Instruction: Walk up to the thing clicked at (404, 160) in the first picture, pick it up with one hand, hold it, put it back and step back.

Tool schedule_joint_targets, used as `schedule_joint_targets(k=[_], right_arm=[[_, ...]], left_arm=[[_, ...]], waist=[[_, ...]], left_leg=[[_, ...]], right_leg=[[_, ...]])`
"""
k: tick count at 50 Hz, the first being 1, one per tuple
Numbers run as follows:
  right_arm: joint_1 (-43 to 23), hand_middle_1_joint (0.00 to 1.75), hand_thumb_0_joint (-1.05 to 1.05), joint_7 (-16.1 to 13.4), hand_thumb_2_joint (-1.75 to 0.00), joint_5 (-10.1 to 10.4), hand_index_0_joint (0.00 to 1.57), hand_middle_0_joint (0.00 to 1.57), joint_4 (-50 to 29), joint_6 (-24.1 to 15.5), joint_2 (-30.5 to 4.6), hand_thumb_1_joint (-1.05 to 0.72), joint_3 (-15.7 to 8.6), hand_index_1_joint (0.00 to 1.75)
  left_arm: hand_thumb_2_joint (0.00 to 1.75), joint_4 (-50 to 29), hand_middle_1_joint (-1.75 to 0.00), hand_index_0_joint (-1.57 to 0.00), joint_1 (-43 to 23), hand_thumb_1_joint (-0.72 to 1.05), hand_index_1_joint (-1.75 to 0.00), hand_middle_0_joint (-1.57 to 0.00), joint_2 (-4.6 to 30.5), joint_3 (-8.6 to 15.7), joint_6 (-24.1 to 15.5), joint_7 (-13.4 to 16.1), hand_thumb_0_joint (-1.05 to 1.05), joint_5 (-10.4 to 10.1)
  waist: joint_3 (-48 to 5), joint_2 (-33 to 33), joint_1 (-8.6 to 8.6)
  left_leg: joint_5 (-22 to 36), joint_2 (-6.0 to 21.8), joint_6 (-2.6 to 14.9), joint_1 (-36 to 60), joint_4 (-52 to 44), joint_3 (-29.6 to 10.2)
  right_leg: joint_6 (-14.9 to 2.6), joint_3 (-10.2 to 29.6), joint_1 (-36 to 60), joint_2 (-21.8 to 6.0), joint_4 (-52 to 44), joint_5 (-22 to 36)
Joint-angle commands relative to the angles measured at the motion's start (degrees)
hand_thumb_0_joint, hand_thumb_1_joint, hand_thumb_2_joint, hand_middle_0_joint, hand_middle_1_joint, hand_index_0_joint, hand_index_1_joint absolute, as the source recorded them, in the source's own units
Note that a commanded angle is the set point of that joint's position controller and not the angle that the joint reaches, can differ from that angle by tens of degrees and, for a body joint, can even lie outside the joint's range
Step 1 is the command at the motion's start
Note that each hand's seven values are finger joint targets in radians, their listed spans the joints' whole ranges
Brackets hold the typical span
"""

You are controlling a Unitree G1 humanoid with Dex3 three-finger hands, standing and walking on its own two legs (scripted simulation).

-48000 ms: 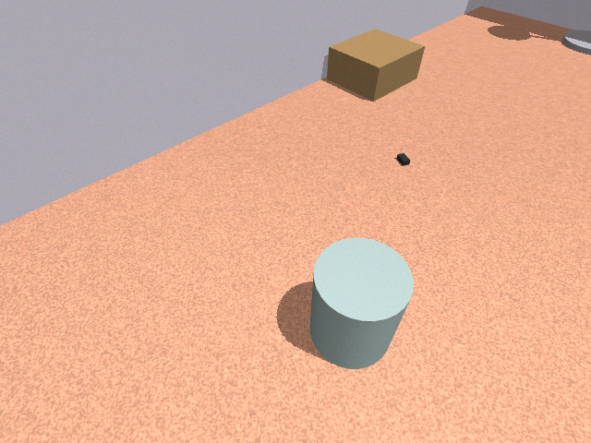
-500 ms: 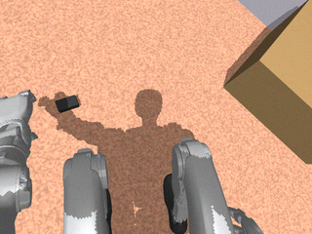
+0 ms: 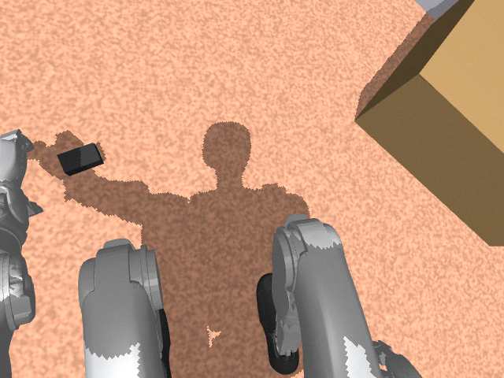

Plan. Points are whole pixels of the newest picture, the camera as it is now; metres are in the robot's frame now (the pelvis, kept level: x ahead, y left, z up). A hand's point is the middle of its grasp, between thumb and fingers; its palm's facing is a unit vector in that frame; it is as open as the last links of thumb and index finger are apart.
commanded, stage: rise first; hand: left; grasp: from above
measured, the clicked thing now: (81, 159) +0.50 +0.27 -0.31
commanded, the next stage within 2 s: approach in 1.78 s
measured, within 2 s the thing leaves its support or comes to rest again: neither
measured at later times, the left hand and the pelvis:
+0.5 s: hand (25, 179) +0.43 +0.32 -0.20, palm faces -0.40 -0.19 -0.90, open 11.7 cm; pelvis +0.00 +0.00 -0.01, yaw -1 degrees
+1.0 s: hand (30, 167) +0.45 +0.32 -0.20, palm faces -0.39 -0.19 -0.90, open 11.8 cm; pelvis +0.00 +0.00 -0.01, yaw -2 degrees
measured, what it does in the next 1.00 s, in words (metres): stands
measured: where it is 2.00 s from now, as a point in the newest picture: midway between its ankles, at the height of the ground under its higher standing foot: (220, 354)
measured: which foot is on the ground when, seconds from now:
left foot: down 0.00-1.00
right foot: down 0.00-1.00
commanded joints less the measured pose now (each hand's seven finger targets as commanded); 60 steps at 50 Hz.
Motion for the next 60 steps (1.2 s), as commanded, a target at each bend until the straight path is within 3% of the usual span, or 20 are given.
schedule_joint_targets(k=[1,13,14,23,24,29,38,41,46,48,50,54,56,57,60], right_arm=[[12.54,0.3,0.0,-0.31,-0.9,-0.07,0.2,0.2,0.05,-0.18,-13.97,-0.89,-3.96,0.3],[12.52,0.3,0.0,0.25,-0.9,-0.26,0.2,0.2,-0.15,-0.41,-15.12,-0.89,-3.2,0.3],[12.43,0.3,0.0,0.39,-0.9,-0.25,0.2,0.2,-0.19,-0.55,-15.03,-0.89,-2.96,0.3],[12.37,0.3,0.0,0.88,-0.9,-0.44,0.2,0.2,-0.58,-0.86,-15.47,-0.89,-2.19,0.3],[12.16,0.3,0.0,0.91,-0.9,-0.37,0.2,0.2,-0.66,-0.89,-15.41,-0.89,-2.1,0.3],[13.32,0.3,0.0,1.27,-0.9,-0.89,0.2,0.2,-0.62,-1.2,-16.02,-0.89,-1.33,0.3],[12.99,0.3,0.0,1.54,-0.9,-0.85,0.2,0.2,-0.98,-1.48,-16.52,-0.89,-0.93,0.3],[13.39,0.3,0.0,1.78,-0.9,-1.09,0.2,0.2,-0.88,-1.49,-16.55,-0.89,-0.66,0.3],[13.62,0.3,0.0,1.97,-0.9,-0.98,0.2,0.2,-0.53,-1.5,-16.32,-0.89,-0.46,0.3],[14.33,0.3,0.0,2.2,-0.9,-1.01,0.2,0.2,-0.55,-1.74,-16.64,-0.89,-0.66,0.3],[14.26,0.3,0.0,2.27,-0.9,-0.95,0.2,0.2,-0.59,-1.85,-16.99,-0.89,-0.65,0.3],[14.45,0.3,0.0,2.73,-0.9,-0.86,0.2,0.2,-0.92,-1.94,-16.7,-0.89,-0.6,0.3],[14.75,0.3,0.0,2.73,-0.9,-0.77,0.2,0.2,-0.94,-1.91,-16.94,-0.89,-0.8,0.3],[14.24,0.3,0.0,2.73,-0.9,-0.59,0.2,0.2,-0.87,-1.85,-16.51,-0.89,-0.76,0.3],[14.81,0.3,0.0,3.03,-0.9,-0.44,0.2,0.2,-1.09,-1.71,-16.84,-0.89,-0.74,0.3]], left_arm=[[0.62,-7.37,-0.69,-0.45,-14.64,-0.11,-0.67,-0.43,15.07,0.97,0.36,2.83,0.0,-0.02],[0.64,-4.26,-0.72,-0.42,-16.45,-0.14,-0.7,-0.4,14.76,0.44,1.28,4.05,0.0,-0.06],[0.72,-3.93,-0.65,-0.39,-17.11,-0.22,-0.68,-0.42,14.82,0.0,1.32,3.99,0.0,-0.2],[0.66,-2.67,-0.66,-0.43,-18.83,-0.15,-0.67,-0.44,16.79,0.83,1.66,4.51,0.0,0.06],[0.66,-1.83,-0.66,-0.43,-19.02,-0.15,-0.67,-0.44,16.48,0.05,1.74,4.31,0.0,0.19],[0.66,-1.65,-0.67,-0.43,-19.94,-0.14,-0.67,-0.44,17.58,0.6,1.75,4.07,0.0,0.12],[0.66,-1.23,-0.67,-0.43,-20.52,-0.16,-0.67,-0.43,19.28,0.83,1.55,4.1,0.0,-0.2],[0.67,-1.6,-0.68,-0.42,-21.72,-0.16,-0.68,-0.42,18.79,0.4,1.56,4.41,0.0,0.35],[0.69,-1.0,-0.69,-0.4,-20.95,-0.19,-0.7,-0.41,18.92,0.4,2.08,4.66,0.0,0.1],[0.69,-1.08,-0.69,-0.41,-22.2,-0.18,-0.7,-0.41,18.73,0.04,2.5,4.35,0.0,0.23],[0.69,-1.62,-0.67,-0.41,-22.7,-0.18,-0.68,-0.42,19.94,0.79,2.61,4.45,0.0,-0.27],[0.69,-1.39,-0.69,-0.41,-22.18,-0.19,-0.7,-0.42,18.63,-0.43,3.15,3.46,0.0,-0.61],[0.68,-1.77,-0.67,-0.42,-20.48,-0.18,-0.68,-0.43,19.16,0.71,3.48,3.01,0.0,-0.77],[0.67,-2.85,-0.68,-0.42,-21.05,-0.17,-0.69,-0.43,18.89,0.11,3.35,2.71,0.0,-1.29],[0.69,-4.09,-0.68,-0.41,-21.92,-0.18,-0.69,-0.42,19.03,-0.3,3.5,1.85,0.0,-1.01]], waist=[[-40.23,17.01,-0.34],[-37.97,17.15,-1.91],[-37.08,16.88,-2.13],[-37.78,17.98,-2.49],[-36.65,17.61,-2.96],[-36.26,16.81,-4.05],[-36.48,18.8,-3.61],[-37.01,18.99,-4.56],[-37.47,19.43,-4.08],[-35.91,19.51,-5.09],[-36.14,20.64,-4.4],[-37.44,19.57,-4.86],[-38.27,19.41,-4.21],[-39.31,20.06,-3.75],[-38.58,20.44,-4.45]], left_leg=[[14.09,-0.59,2.8,29.94,-13.92,6.31],[13.78,-0.51,2.85,29.54,-12.97,5.86],[13.35,-0.51,2.9,28.95,-12.81,5.91],[11.51,-0.67,2.82,28.11,-13.11,5.49],[11.06,-0.6,2.9,27.58,-12.58,5.63],[12.49,-0.63,3.16,26.41,-11.54,5.78],[10.43,-0.59,2.73,26.89,-12.38,5.12],[11.63,-0.6,2.74,27.17,-11.89,4.97],[13.33,-0.49,2.76,26.96,-11.45,5.44],[13.18,-0.58,2.73,27.18,-11.55,5.36],[12.99,-0.46,2.6,27.13,-12.14,5.2],[13.43,-0.35,2.83,27.15,-11.61,5.11],[14.84,-0.53,2.69,27.85,-11.87,5.31],[15.17,-0.35,2.62,28.25,-11.89,5.25],[16.45,-0.37,2.59,28.93,-11.64,5.19]], right_leg=[[-4.02,-5.92,20.16,1.53,-12.26,15.12],[-3.85,-6.49,18.23,1.56,-11.74,15.4],[-3.96,-6.45,17.98,1.57,-11.71,15.12],[-4.06,-6.92,17.79,1.87,-11.5,13.23],[-4.13,-6.79,17.33,1.9,-11.57,13.02],[-3.7,-6.66,19.15,1.92,-11.78,14.63],[-4.2,-7.35,17.75,2.18,-11.22,12.49],[-4.12,-7.5,17.88,2.27,-10.93,13.97],[-3.96,-7.14,19.55,2.37,-11.17,15.79],[-4.02,-7.24,18.28,2.22,-11.08,15.48],[-4.15,-7.45,18.14,2.18,-10.92,15.13],[-3.96,-7.28,19.56,2.38,-11.27,15.84],[-3.87,-7.21,20.86,2.14,-11.36,16.73],[-3.92,-7.09,21.1,2.27,-11.3,17.19],[-3.93,-7.03,20.8,2.17,-11.09,18.31]])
